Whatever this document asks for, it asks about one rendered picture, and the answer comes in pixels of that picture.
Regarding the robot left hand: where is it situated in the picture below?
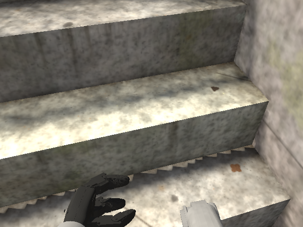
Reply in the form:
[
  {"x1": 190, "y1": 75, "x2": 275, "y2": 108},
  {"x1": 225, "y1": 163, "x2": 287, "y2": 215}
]
[{"x1": 63, "y1": 172, "x2": 136, "y2": 227}]

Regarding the right robot shin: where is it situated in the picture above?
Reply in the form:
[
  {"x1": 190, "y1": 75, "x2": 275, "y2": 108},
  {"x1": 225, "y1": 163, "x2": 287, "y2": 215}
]
[{"x1": 207, "y1": 202, "x2": 219, "y2": 214}]

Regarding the robot right thigh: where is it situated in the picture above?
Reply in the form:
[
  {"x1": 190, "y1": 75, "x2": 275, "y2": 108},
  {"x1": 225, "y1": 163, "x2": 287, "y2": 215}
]
[{"x1": 180, "y1": 200, "x2": 223, "y2": 227}]

